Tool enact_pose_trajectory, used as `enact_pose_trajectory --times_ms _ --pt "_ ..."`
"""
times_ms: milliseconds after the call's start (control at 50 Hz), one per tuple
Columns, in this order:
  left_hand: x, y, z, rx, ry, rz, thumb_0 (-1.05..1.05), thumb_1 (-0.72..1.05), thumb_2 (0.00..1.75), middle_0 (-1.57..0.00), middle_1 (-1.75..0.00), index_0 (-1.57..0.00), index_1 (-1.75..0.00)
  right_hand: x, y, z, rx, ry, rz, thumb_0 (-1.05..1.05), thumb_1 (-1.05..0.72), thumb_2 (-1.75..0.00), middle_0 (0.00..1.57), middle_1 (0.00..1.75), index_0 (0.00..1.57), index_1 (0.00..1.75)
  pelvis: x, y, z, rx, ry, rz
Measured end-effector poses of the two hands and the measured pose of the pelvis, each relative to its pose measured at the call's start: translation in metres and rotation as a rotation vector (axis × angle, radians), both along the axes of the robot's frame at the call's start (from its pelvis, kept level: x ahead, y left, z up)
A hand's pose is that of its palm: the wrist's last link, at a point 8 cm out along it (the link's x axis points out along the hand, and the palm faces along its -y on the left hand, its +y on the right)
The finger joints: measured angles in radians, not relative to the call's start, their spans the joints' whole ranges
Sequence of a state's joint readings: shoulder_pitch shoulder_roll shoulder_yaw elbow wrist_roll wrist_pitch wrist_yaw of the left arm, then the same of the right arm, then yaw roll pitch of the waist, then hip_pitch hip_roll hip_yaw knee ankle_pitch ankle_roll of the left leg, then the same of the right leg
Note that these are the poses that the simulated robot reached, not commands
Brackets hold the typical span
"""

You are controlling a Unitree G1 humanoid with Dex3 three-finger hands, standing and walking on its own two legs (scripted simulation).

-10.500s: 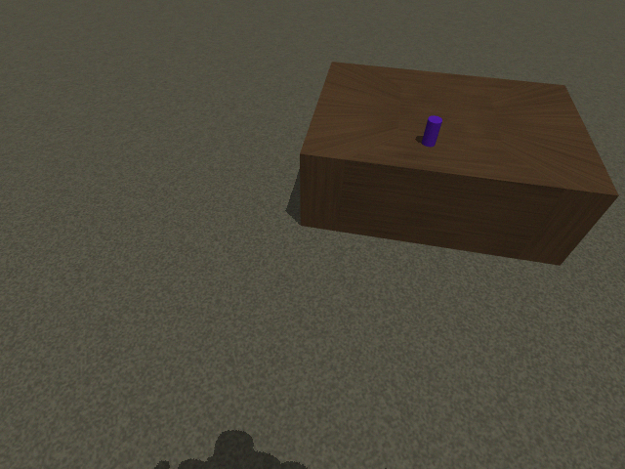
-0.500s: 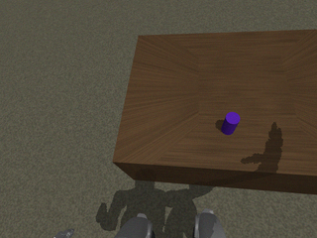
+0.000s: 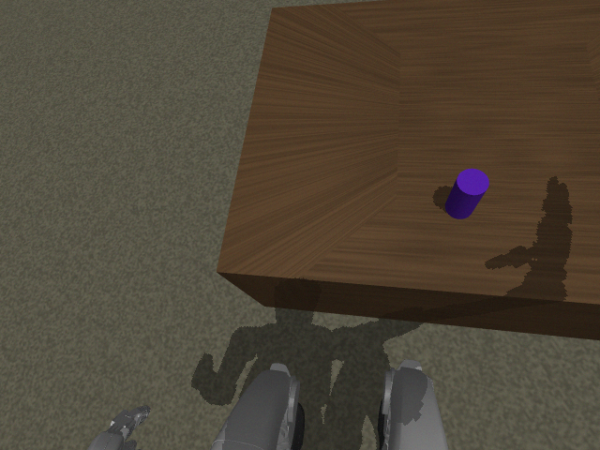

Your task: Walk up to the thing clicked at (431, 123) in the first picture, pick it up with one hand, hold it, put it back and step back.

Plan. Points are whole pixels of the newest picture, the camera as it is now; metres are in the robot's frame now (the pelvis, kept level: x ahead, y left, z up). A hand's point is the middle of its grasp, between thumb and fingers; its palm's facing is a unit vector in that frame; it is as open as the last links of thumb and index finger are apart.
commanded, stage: approach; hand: right
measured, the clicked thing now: (465, 195) +0.53 -0.22 -0.21
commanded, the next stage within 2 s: close in in 0.28 s
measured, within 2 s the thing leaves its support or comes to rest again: neither
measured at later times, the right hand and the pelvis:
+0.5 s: hand (532, 213) +0.49 -0.31 -0.18, palm faces +0.18 +0.98 +0.00, open 17.5 cm; pelvis -0.06 +0.01 -0.21, yaw +7 degrees
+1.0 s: hand (490, 205) +0.51 -0.25 -0.18, palm faces +0.21 +0.98 -0.02, open 17.4 cm; pelvis -0.06 +0.02 -0.22, yaw +6 degrees
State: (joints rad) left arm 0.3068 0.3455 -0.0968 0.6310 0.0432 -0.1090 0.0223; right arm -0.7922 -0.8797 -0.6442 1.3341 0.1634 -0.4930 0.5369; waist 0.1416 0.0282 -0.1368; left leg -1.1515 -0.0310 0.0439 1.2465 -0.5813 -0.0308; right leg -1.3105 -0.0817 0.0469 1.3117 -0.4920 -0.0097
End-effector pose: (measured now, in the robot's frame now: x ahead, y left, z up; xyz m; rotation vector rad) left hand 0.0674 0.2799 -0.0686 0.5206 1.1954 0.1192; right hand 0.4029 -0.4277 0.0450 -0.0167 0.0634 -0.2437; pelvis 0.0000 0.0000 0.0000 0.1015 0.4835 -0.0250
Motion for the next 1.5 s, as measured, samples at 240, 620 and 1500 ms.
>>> enact_pose_trajectory --times_ms 240,620,1500 --pt "-0.006 -0.009 -0.133 -0.023 0.037 -0.007 0.00 0.91 0.88 -0.19 -0.29 -0.20 -0.29 0.028 0.037 -0.151 0.032 -0.091 0.066 -0.01 0.57 -0.03 0.06 0.04 0.06 0.05 -0.026 0.007 -0.120 0.036 0.123 0.048" --pt "-0.091 -0.003 -0.247 -0.056 0.209 0.111 0.00 0.91 0.88 -0.20 -0.30 -0.21 -0.30 0.072 0.091 -0.237 0.000 -0.081 0.054 -0.01 0.53 -0.04 0.05 0.04 0.05 0.05 -0.064 0.013 -0.229 0.042 0.131 0.085" --pt "-0.078 0.016 -0.250 -0.085 0.174 0.175 0.00 0.93 0.86 -0.20 -0.30 -0.21 -0.28 0.075 0.156 -0.231 0.000 -0.044 0.030 -0.01 0.49 -0.06 0.05 0.07 0.05 0.07 -0.058 0.029 -0.219 0.005 0.137 0.101"
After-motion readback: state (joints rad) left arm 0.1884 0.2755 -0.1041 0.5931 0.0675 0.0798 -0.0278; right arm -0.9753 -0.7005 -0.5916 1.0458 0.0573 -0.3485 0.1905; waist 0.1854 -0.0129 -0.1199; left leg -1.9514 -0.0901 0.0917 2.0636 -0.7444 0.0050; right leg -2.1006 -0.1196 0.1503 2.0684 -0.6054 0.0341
